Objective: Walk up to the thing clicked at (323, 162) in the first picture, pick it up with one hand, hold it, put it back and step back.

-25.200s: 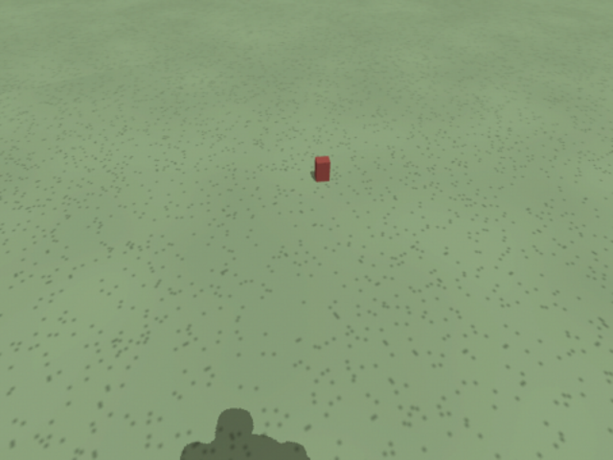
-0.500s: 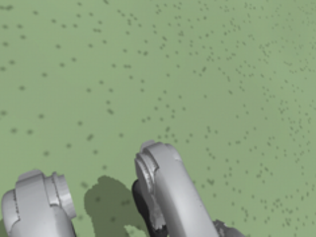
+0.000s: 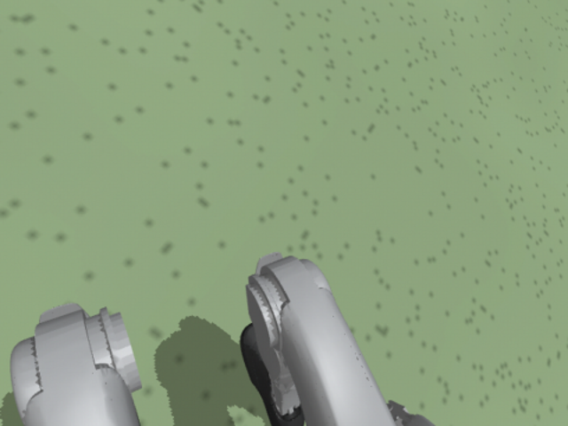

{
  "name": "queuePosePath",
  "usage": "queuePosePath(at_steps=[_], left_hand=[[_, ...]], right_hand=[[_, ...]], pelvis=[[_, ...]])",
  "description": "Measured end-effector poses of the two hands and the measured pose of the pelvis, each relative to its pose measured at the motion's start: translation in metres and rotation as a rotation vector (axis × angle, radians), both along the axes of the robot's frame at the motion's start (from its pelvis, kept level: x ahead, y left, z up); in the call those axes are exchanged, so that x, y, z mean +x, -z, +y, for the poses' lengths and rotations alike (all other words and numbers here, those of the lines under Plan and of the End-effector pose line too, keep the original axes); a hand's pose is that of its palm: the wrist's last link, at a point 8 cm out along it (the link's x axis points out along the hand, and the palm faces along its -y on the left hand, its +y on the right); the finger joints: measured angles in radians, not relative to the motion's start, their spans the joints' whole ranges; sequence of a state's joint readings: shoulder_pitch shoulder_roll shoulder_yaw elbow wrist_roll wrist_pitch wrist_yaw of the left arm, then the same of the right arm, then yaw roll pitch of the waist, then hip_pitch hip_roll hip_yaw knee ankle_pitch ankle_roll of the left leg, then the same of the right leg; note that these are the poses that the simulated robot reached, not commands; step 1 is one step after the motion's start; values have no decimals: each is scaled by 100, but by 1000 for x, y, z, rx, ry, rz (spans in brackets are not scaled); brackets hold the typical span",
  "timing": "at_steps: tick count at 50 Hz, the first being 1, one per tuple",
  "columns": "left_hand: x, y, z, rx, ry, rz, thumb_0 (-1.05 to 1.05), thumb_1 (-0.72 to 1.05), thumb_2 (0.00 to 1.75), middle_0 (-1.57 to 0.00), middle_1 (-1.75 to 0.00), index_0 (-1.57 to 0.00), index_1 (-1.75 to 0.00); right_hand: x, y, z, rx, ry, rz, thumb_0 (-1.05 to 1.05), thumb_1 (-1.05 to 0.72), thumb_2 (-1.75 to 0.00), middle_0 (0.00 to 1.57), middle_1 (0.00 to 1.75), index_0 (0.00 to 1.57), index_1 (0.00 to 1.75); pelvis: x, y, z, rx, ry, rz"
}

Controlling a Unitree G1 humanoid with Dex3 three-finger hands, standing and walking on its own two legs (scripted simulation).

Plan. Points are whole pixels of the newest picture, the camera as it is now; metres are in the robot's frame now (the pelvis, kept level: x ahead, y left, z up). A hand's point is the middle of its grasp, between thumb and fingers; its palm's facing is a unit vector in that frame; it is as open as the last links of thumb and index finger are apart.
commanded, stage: settle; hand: left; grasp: from above
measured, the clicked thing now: out of the picture +0.45 +0.34 -0.25
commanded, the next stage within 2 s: lift in 0.92 s
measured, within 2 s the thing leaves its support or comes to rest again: leaves its support in 0.50 s
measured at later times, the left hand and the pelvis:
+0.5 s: hand out of the picture +0.44 +0.34 -0.19, palm faces -0.36 -0.14 -0.92, open 10.2 cm; pelvis +0.00 +0.00 +0.00, yaw +1 degrees
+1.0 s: hand out of the picture +0.42 +0.34 -0.10, palm faces -0.45 -0.16 -0.88, open 9.8 cm; pelvis +0.00 -0.01 +0.05, yaw +5 degrees
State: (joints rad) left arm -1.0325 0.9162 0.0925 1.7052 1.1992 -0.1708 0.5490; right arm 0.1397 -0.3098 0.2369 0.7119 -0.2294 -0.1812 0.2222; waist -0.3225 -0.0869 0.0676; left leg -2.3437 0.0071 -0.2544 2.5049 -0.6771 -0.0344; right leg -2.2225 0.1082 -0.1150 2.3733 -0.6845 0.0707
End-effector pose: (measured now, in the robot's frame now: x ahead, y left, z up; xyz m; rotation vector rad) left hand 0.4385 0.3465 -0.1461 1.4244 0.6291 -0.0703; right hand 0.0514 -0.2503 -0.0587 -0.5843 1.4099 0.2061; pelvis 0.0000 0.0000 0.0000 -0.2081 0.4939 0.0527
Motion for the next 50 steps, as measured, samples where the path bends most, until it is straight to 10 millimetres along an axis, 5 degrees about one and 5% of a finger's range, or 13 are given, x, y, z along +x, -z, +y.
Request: queuePosePath(at_steps=[23, 39, 50], left_hand=[[0, -11, -2, 24, 17, -48, 1, -7, 70, -72, -73, -60, -73], [0, -88, -1, 40, -51, -9, 6, 8, 54, -93, -64, -64, -53], [-8, -108, 0, 5, 27, 36, 7, 11, 47, -97, -60, -67, -50]], right_hand=[[5, 5, -4, 10, 45, -10, 0, -93, -91, 20, 30, 20, 30], [55, -2, -14, 53, 115, -98, 0, -93, -91, 20, 30, 20, 30], [42, -15, -21, 1, 135, -67, 0, -92, -91, 20, 30, 20, 30]], pelvis=[[4, -1, -1, 7, -3, 35], [7, -39, -8, 56, -36, 101], [0, -49, -9, 60, -53, 88]])
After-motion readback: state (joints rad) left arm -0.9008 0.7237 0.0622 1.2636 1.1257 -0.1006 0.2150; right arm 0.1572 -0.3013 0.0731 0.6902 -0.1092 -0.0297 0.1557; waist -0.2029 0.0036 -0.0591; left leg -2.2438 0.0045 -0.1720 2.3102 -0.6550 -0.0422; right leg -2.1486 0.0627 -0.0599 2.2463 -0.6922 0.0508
